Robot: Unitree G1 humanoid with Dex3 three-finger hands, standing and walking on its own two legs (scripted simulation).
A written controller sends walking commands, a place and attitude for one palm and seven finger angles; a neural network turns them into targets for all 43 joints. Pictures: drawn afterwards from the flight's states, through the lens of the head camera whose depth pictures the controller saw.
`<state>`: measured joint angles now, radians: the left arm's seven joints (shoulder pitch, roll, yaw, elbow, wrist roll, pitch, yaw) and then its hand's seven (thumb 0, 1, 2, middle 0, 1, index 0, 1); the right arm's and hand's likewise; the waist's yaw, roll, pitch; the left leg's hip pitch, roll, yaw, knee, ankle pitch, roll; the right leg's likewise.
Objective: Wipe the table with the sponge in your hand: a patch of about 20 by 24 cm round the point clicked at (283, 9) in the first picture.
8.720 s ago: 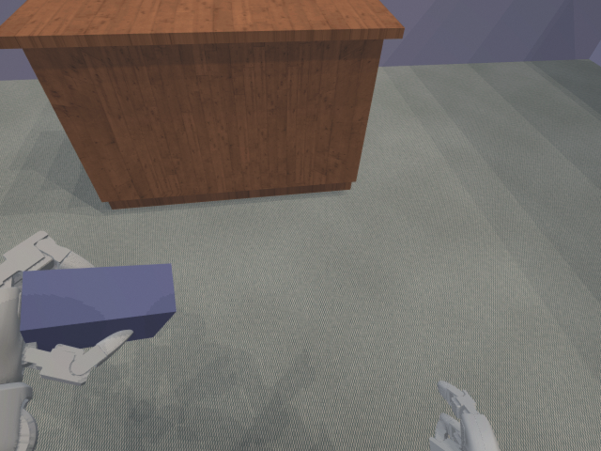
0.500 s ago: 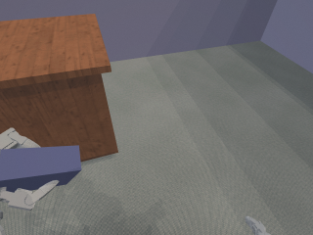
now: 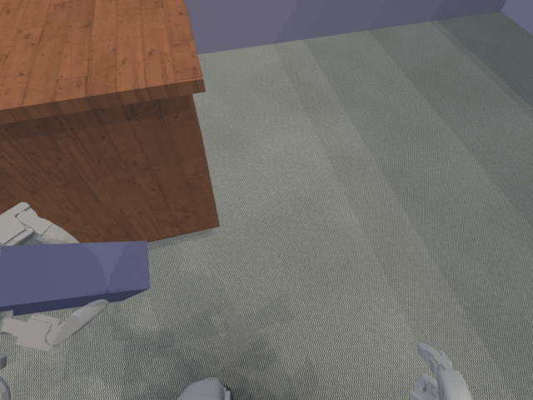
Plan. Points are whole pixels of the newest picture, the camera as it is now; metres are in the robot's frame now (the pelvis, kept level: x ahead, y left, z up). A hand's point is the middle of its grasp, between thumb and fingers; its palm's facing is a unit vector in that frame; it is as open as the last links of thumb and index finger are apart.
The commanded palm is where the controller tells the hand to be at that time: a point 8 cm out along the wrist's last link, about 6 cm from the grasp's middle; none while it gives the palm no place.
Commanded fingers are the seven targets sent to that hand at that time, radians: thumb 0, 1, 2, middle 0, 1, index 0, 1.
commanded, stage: take the last steps up to it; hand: left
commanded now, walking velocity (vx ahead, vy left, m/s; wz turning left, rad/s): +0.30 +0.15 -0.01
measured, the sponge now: (95, 277) +0.22 +0.20 +0.14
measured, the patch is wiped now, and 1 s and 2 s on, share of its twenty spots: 0.00 0.00 0.00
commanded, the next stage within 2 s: come to a stop and stand still in 1.36 s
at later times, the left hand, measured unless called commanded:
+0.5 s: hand (73, 182) +0.33 +0.26 +0.16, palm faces +0.39 -0.77 -0.51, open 9.3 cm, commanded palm +0.27 +0.30 +0.17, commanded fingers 0.00 0.10 1.30 -1.20 -1.60 -1.20 -1.60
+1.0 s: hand (59, 111) +0.44 +0.33 +0.16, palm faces +0.36 -0.81 -0.45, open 9.3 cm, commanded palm +0.38 +0.37 +0.17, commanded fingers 0.00 0.10 1.30 -1.20 -1.60 -1.20 -1.60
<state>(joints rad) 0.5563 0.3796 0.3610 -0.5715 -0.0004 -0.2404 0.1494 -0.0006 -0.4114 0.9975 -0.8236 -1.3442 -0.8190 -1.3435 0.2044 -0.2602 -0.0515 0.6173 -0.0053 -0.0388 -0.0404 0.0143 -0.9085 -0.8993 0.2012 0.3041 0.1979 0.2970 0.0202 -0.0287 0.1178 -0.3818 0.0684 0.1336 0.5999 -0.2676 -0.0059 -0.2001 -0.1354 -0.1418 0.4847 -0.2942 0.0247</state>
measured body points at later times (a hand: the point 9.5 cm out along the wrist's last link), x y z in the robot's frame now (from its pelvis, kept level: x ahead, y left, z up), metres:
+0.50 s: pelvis +0.11 +0.02 -0.01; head +0.15 -0.01 +0.43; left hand +0.30 +0.30 +0.19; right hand +0.26 -0.20 -0.14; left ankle +0.06 +0.15 -0.65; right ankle +0.12 -0.05 -0.74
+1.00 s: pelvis +0.21 +0.10 -0.01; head +0.25 +0.10 +0.44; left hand +0.42 +0.37 +0.19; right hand +0.38 -0.11 -0.11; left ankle +0.25 +0.21 -0.74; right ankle +0.20 +0.00 -0.70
